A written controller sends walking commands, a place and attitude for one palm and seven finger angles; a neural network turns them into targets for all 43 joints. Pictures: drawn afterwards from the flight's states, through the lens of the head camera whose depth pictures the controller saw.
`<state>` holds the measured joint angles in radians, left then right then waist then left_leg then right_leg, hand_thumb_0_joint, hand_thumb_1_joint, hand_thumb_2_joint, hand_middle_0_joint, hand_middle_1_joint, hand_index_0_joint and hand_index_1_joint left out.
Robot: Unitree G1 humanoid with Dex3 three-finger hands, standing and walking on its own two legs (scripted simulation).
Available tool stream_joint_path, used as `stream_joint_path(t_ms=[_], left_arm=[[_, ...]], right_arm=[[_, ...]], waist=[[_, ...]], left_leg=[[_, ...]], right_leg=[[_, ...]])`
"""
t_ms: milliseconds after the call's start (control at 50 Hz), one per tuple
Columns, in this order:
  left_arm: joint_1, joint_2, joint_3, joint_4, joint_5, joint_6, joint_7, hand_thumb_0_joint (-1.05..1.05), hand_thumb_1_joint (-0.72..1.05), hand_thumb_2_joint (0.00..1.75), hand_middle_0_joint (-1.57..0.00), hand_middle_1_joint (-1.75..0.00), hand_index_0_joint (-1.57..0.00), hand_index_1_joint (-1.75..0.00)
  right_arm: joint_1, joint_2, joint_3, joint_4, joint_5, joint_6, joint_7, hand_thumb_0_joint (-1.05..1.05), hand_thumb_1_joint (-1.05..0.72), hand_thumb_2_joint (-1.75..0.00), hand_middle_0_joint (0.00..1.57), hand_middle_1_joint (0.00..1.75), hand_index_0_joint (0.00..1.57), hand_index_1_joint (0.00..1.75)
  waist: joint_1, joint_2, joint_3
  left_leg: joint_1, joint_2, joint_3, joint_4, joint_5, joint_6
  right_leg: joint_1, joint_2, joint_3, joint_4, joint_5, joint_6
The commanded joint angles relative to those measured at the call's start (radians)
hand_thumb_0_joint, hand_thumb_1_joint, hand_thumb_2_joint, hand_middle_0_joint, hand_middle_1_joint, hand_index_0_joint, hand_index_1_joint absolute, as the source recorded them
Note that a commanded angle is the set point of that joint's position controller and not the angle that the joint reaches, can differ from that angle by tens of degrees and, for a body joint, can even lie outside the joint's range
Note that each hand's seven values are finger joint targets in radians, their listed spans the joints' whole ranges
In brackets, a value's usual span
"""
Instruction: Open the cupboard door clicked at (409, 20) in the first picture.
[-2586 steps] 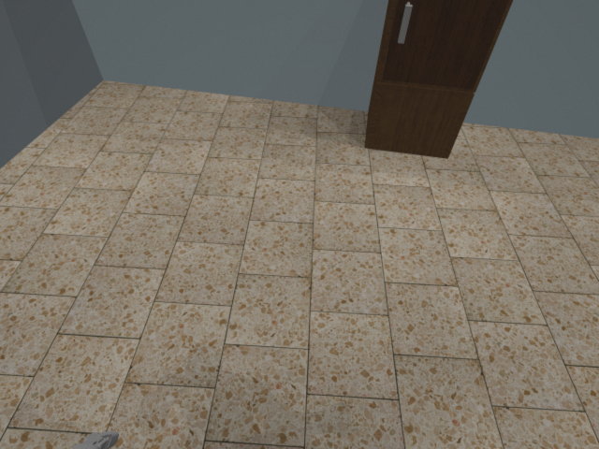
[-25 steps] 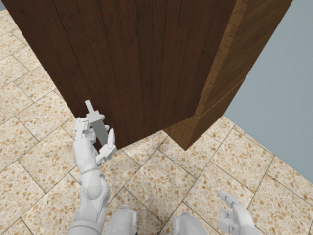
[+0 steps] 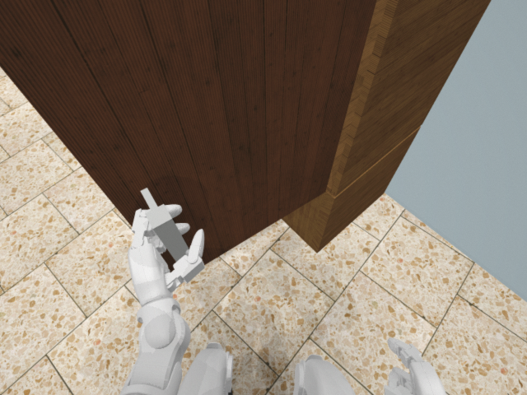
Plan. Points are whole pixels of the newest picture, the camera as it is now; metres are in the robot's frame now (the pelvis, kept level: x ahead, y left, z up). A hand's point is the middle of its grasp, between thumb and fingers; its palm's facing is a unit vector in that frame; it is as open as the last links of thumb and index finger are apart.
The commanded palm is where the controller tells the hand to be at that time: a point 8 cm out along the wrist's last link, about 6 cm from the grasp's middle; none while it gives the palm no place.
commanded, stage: open thumb and fingers to let go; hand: left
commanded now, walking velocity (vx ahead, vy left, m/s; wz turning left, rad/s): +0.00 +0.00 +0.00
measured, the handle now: (166, 228) +0.35 +0.16 +0.03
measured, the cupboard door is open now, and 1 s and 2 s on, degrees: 82 82 83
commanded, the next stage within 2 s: slide the hand sideways off the handle in 0.56 s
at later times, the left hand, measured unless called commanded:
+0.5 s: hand (184, 262) +0.30 +0.13 +0.02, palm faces +0.34 -0.94 +0.02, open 14.8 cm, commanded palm +0.26 +0.17 +0.02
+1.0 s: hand (172, 283) +0.27 +0.14 +0.02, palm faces -0.11 -0.99 +0.04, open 16.4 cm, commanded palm +0.25 +0.19 +0.02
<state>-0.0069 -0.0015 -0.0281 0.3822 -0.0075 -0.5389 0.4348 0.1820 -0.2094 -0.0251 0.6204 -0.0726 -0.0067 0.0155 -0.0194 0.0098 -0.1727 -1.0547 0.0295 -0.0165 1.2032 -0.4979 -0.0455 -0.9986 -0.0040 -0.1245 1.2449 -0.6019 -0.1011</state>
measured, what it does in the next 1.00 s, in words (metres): shifts its weight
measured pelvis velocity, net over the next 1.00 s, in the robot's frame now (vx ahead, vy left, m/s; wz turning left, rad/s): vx -0.01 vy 0.05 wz -0.03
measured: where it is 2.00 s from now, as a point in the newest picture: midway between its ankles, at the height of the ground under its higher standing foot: outside the picture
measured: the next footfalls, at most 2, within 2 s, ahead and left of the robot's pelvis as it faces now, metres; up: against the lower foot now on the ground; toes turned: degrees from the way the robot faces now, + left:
none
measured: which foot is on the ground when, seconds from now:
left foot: down 0.00-1.00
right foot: down 0.00-1.00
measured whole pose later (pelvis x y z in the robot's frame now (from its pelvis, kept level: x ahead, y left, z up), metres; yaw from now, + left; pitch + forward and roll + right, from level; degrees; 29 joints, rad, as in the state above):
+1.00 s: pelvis -0.01 +0.05 -0.01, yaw -2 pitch +19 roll -2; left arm 0.09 0.10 -0.12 0.23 -0.12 -0.48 -0.02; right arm 0.22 -0.23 0.00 0.51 -0.01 0.00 0.01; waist -0.01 0.03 -0.17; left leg -1.09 0.02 0.01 1.27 -0.51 0.03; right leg -1.01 -0.02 -0.09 1.26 -0.57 -0.03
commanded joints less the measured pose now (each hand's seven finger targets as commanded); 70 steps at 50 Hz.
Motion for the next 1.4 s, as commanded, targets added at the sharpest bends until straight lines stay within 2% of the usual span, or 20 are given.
stream_joint_path(t_ms=[0,120,260,420,520,580,640,660,680,720,760,800,840,880,920,960,1080,1160,1300,1380], left_arm=[[-0.088,0.033,0.017,-0.205,-0.004,-0.07,-0.016,0.0,-0.08,0.48,-0.33,-1.24,-0.33,-1.24],[-0.112,0.011,-0.02,-0.213,0.023,-0.105,-0.012,0.0,-0.5,0.3,-0.3,-1.2,-0.3,-1.2],[-0.117,0.014,-0.022,-0.207,0.039,-0.097,0.014,0.0,-0.5,0.3,-0.26,-0.95,-0.26,-0.95],[-0.145,-0.057,-0.099,-0.229,0.071,-0.073,0.052,0.0,-0.5,0.3,-0.19,-0.55,-0.19,-0.55],[-0.19,-0.042,-0.076,-0.201,0.096,-0.067,0.091,0.0,-0.5,0.3,-0.15,-0.3,-0.15,-0.3],[-0.178,-0.039,-0.063,-0.189,0.108,-0.057,0.109,0.0,-0.5,0.3,-0.15,-0.3,-0.15,-0.3],[-0.215,-0.07,-0.087,-0.197,0.097,-0.049,0.114,0.0,-0.5,0.3,-0.15,-0.3,-0.15,-0.3],[-0.192,0.046,-0.258,-0.191,0.218,-0.077,-0.076,0.0,-0.5,0.3,-0.15,-0.3,-0.15,-0.3],[-0.237,0.124,-0.167,-0.256,0.183,-0.108,-0.176,0.0,-0.5,0.3,-0.15,-0.3,-0.15,-0.3],[-0.232,0.107,-0.211,-0.272,0.129,-0.12,-0.33,0.0,-0.5,0.3,-0.15,-0.3,-0.15,-0.3],[-0.237,0.073,-0.251,-0.304,0.018,-0.097,-0.47,0.0,-0.5,0.3,-0.15,-0.3,-0.15,-0.3],[-0.178,0.059,-0.207,-0.301,-0.089,-0.057,-0.524,0.0,-0.5,0.3,-0.15,-0.3,-0.15,-0.3],[-0.142,0.057,-0.169,-0.317,-0.141,-0.02,-0.524,0.0,-0.5,0.3,-0.15,-0.3,-0.15,-0.3],[-0.034,0.075,-0.129,-0.328,-0.14,-0.006,-0.499,0.0,-0.5,0.3,-0.15,-0.3,-0.15,-0.3],[0.015,0.085,-0.125,-0.366,-0.122,-0.009,-0.476,0.0,-0.5,0.3,-0.15,-0.3,-0.15,-0.3],[0.057,0.149,-0.079,-0.385,-0.086,-0.014,-0.453,0.0,-0.5,0.3,-0.15,-0.3,-0.15,-0.3],[0.134,0.158,-0.066,-0.448,-0.057,-0.02,-0.43,0.0,-0.5,0.3,-0.15,-0.3,-0.15,-0.3],[0.181,0.187,-0.028,-0.536,-0.084,-0.019,-0.444,0.0,-0.5,0.3,-0.15,-0.3,-0.15,-0.3],[0.225,0.204,-0.022,-0.565,-0.114,-0.014,-0.501,0.0,-0.5,0.3,-0.15,-0.3,-0.15,-0.3],[0.28,0.228,0.018,-0.569,-0.141,0.006,-0.539,0.0,-0.5,0.3,-0.15,-0.3,-0.15,-0.3]], right_arm=[[-0.008,-0.087,-0.026,-0.132,0.008,-0.046,-0.003,0.0,-0.9,-0.9,0.2,0.3,0.2,0.3],[-0.025,-0.091,-0.031,-0.133,0.004,-0.053,0.003,0.0,-0.9,-0.9,0.2,0.3,0.2,0.3],[-0.022,-0.098,-0.026,-0.147,0.002,-0.048,0.003,0.0,-0.9,-0.9,0.2,0.3,0.2,0.3],[-0.035,-0.097,-0.02,-0.159,0.0,-0.044,0.012,0.0,-0.9,-0.9,0.2,0.3,0.2,0.3],[-0.045,-0.09,-0.016,-0.156,-0.005,-0.04,0.007,0.0,-0.9,-0.9,0.2,0.3,0.2,0.3],[-0.044,-0.085,-0.012,-0.155,-0.007,-0.036,0.007,0.0,-0.9,-0.9,0.2,0.3,0.2,0.3],[-0.05,-0.086,-0.012,-0.155,-0.007,-0.039,0.01,0.0,-0.9,-0.9,0.2,0.3,0.2,0.3],[-0.01,-0.122,-0.013,-0.146,-0.004,-0.032,0.011,0.0,-0.9,-0.9,0.2,0.3,0.2,0.3],[-0.002,-0.119,-0.022,-0.16,0.004,-0.024,0.006,0.0,-0.9,-0.9,0.2,0.3,0.2,0.3],[-0.012,-0.121,-0.02,-0.178,0.023,-0.022,-0.005,0.0,-0.9,-0.9,0.2,0.3,0.2,0.3],[-0.011,-0.129,-0.015,-0.205,0.05,-0.031,-0.012,0.0,-0.9,-0.9,0.2,0.3,0.2,0.3],[-0.014,-0.133,-0.013,-0.221,0.07,-0.037,-0.02,0.0,-0.9,-0.9,0.2,0.3,0.2,0.3],[-0.011,-0.138,-0.014,-0.232,0.078,-0.04,-0.024,0.0,-0.9,-0.9,0.2,0.3,0.2,0.3],[-0.007,-0.141,-0.017,-0.247,0.076,-0.045,-0.019,0.0,-0.9,-0.9,0.2,0.3,0.2,0.3],[-0.007,-0.139,-0.02,-0.262,0.07,-0.045,-0.01,0.0,-0.9,-0.9,0.2,0.3,0.2,0.3],[-0.004,-0.144,-0.02,-0.274,0.064,-0.04,-0.004,0.0,-0.9,-0.9,0.2,0.3,0.2,0.3],[-0.016,-0.136,-0.019,-0.306,0.06,-0.029,0.005,0.0,-0.9,-0.9,0.2,0.3,0.2,0.3],[-0.009,-0.135,-0.019,-0.316,0.063,-0.032,-0.004,0.0,-0.9,-0.9,0.2,0.3,0.2,0.3],[-0.001,-0.137,-0.014,-0.307,0.064,-0.049,-0.022,0.0,-0.9,-0.9,0.2,0.3,0.2,0.3],[-0.003,-0.138,-0.015,-0.311,0.068,-0.06,-0.035,0.0,-0.9,-0.9,0.2,0.3,0.2,0.3]], waist=[[-0.002,-0.117,-0.343],[-0.01,-0.073,-0.317],[-0.002,-0.066,-0.313],[-0.008,-0.018,-0.315],[-0.008,-0.035,-0.3],[0.006,-0.016,-0.315],[-0.008,-0.025,-0.315],[-0.094,-0.047,-0.275],[-0.051,-0.003,-0.336],[-0.058,0.018,-0.331],[-0.075,0.028,-0.297],[-0.053,0.011,-0.281],[-0.041,-0.018,-0.282],[-0.009,-0.018,-0.302],[-0.006,-0.036,-0.294],[0.012,-0.009,-0.274],[0.01,-0.002,-0.258],[0.018,0.029,-0.296],[-0.014,0.011,-0.264],[0.001,0.017,-0.281]], left_leg=[[0.089,-0.049,0.006,-0.059,0.194,0.053],[0.125,-0.048,0.008,-0.062,0.172,0.06],[0.167,-0.047,0.003,-0.082,0.178,0.066],[0.23,-0.042,-0.009,-0.105,0.175,0.063],[0.217,-0.042,-0.015,-0.109,0.135,0.062],[0.231,-0.042,-0.019,-0.118,0.157,0.057],[0.238,-0.039,-0.019,-0.118,0.143,0.057],[0.221,-0.035,-0.018,-0.08,0.138,0.07],[0.23,-0.036,-0.018,-0.074,0.15,0.071],[0.256,-0.036,-0.023,-0.076,0.133,0.074],[0.273,-0.031,-0.036,-0.094,0.098,0.076],[0.282,-0.028,-0.045,-0.111,0.081,0.072],[0.263,-0.031,-0.05,-0.115,0.073,0.072],[0.272,-0.028,-0.058,-0.119,0.131,0.067],[0.25,-0.028,-0.051,-0.111,0.129,0.068],[0.219,-0.029,-0.054,-0.111,0.128,0.066],[0.208,-0.028,-0.049,-0.101,0.102,0.064],[0.224,-0.027,-0.055,-0.097,0.132,0.061],[0.194,-0.024,-0.057,-0.064,0.124,0.065],[0.18,-0.028,-0.046,-0.051,0.133,0.068]], right_leg=[[0.378,-0.063,0.246,-0.267,0.553,0.128],[0.282,-0.046,0.21,-0.256,0.444,0.112],[0.233,-0.015,0.151,-0.24,0.36,0.088],[0.158,0.003,0.092,-0.216,0.311,0.075],[0.141,0.005,0.09,-0.221,0.251,0.074],[0.144,0.008,0.08,-0.209,0.261,0.068],[0.132,0.01,0.076,-0.215,0.246,0.07],[0.098,0.002,0.101,-0.203,0.287,0.072],[0.124,-0.004,0.109,-0.194,0.308,0.061],[0.107,-0.001,0.117,-0.2,0.287,0.06],[0.084,0.003,0.111,-0.216,0.228,0.057],[0.079,0.01,0.096,-0.223,0.195,0.06],[0.085,0.012,0.085,-0.217,0.18,0.064],[0.085,0.015,0.067,-0.181,0.218,0.059],[0.084,0.012,0.067,-0.173,0.214,0.063],[0.077,0.014,0.067,-0.15,0.203,0.055],[0.051,0.02,0.071,-0.135,0.185,0.056],[0.069,0.026,0.069,-0.125,0.207,0.054],[0.038,0.028,0.066,-0.123,0.21,0.062],[0.057,0.03,0.072,-0.125,0.219,0.062]])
